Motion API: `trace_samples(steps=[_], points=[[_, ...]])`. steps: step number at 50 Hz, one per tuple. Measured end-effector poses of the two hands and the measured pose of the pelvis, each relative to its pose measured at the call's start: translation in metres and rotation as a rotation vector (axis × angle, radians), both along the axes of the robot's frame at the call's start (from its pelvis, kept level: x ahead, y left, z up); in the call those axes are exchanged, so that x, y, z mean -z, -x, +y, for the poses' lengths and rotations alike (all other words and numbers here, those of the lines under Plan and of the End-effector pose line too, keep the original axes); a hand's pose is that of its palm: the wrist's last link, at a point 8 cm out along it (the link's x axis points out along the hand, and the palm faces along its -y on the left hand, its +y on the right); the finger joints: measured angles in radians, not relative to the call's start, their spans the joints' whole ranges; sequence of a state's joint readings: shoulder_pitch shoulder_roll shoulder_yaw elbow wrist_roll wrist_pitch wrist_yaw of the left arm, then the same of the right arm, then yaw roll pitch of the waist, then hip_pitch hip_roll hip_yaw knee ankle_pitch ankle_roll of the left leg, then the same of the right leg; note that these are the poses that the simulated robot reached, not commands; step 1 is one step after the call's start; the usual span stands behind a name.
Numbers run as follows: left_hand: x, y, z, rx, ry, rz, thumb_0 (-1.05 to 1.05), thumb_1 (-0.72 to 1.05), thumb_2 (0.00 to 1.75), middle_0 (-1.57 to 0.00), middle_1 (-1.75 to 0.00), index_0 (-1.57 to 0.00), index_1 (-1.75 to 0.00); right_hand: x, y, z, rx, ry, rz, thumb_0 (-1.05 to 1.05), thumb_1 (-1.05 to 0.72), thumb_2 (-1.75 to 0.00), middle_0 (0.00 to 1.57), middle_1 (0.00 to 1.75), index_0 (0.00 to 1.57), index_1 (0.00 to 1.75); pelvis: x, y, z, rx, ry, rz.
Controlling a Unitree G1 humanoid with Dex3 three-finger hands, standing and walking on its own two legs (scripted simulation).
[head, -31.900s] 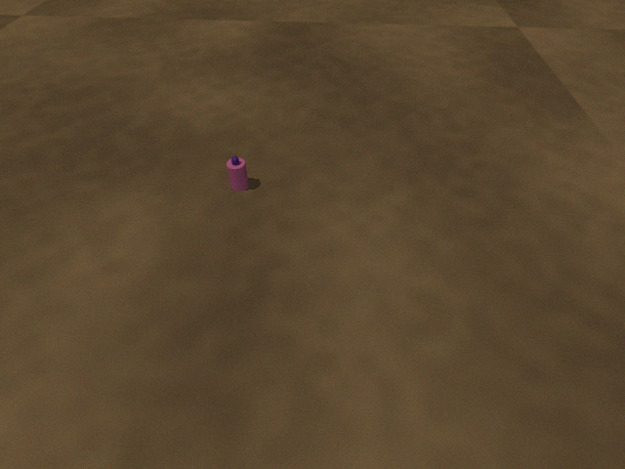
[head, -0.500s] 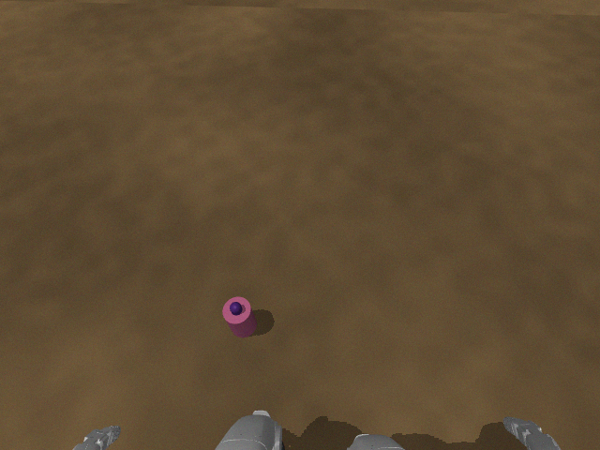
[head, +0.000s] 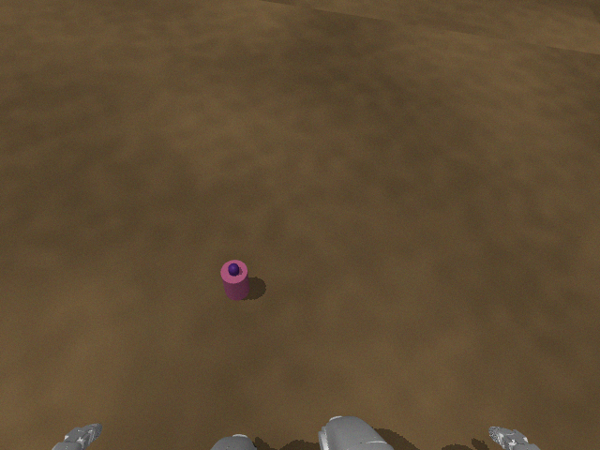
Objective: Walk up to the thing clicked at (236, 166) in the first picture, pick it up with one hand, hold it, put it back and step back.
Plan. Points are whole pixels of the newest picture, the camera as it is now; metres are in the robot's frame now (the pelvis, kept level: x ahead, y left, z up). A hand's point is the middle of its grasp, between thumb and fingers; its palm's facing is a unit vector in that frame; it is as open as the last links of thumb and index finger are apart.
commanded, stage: step back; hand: left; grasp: from the side
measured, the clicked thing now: (235, 278) +0.67 +0.20 -0.68
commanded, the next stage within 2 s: none
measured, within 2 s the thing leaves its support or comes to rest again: neither
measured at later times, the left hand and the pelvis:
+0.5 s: hand out of the picture -0.05 +0.24 -0.14, palm faces +0.00 -0.89 -0.45, open 7.4 cm; pelvis -0.17 -0.04 -0.01, yaw +2 degrees
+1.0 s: hand out of the picture -0.30 +0.21 -0.14, palm faces -0.01 -0.90 -0.44, open 7.4 cm; pelvis -0.34 -0.06 -0.01, yaw -2 degrees
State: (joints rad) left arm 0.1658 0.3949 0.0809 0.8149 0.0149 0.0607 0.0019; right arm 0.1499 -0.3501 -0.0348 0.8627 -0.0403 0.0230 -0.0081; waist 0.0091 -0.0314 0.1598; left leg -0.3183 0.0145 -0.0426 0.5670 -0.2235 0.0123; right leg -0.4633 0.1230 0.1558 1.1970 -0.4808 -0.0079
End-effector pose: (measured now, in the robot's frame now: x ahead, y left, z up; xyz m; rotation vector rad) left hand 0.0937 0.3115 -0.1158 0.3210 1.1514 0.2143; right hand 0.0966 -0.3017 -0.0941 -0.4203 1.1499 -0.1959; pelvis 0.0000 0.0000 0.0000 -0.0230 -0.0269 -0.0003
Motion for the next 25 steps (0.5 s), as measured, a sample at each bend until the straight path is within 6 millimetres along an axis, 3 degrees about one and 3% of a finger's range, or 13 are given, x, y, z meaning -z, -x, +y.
trace_samples(steps=[4,8,11,15,20,25], points=[[0.003,0.04,-0.003,0.005,-0.028,0.051,0.01,0.9,0.9,-0.21,-0.3,-0.2,-0.3,0.002,0.009,-0.011,-0.003,-0.001,-0.06,0.01,-0.9,-0.9,0.2,0.3,0.21,0.3,0.005,0.027,-0.01,0.026,-0.009,0.002],[0.007,0.076,-0.015,0.026,-0.061,0.081,0.01,0.91,0.9,-0.21,-0.3,-0.2,-0.3,0.017,0.026,-0.03,0.0,-0.019,-0.111,0.0,-0.9,-0.9,0.2,0.3,0.21,0.3,0.018,0.058,-0.024,0.059,-0.028,-0.006],[0.001,0.106,-0.032,0.022,-0.062,0.088,0.01,0.91,0.9,-0.21,-0.3,-0.2,-0.3,0.029,0.048,-0.043,0.029,-0.039,-0.108,0.0,-0.9,-0.9,0.2,0.3,0.21,0.3,0.019,0.082,-0.032,0.027,0.025,-0.033],[-0.016,0.139,-0.043,0.014,-0.067,0.087,0.01,0.9,0.9,-0.21,-0.3,-0.21,-0.3,0.028,0.086,-0.048,0.057,-0.067,-0.057,0.0,-0.91,-0.9,0.2,0.3,0.21,0.3,0.006,0.101,-0.039,0.049,-0.055,-0.019],[-0.028,0.15,-0.043,0.018,-0.093,0.037,0.01,0.9,0.9,-0.21,-0.3,-0.21,-0.3,0.029,0.139,-0.053,0.056,-0.055,0.012,0.0,-0.91,-0.9,0.2,0.3,0.21,0.3,0.001,0.13,-0.04,0.012,-0.062,0.007],[-0.022,0.156,-0.035,0.023,-0.102,-0.059,0.01,0.9,0.9,-0.21,-0.3,-0.21,-0.3,0.037,0.186,-0.048,0.02,-0.03,0.096,0.01,-0.91,-0.9,0.2,0.3,0.21,0.3,0.01,0.168,-0.038,-0.043,-0.038,0.009]])
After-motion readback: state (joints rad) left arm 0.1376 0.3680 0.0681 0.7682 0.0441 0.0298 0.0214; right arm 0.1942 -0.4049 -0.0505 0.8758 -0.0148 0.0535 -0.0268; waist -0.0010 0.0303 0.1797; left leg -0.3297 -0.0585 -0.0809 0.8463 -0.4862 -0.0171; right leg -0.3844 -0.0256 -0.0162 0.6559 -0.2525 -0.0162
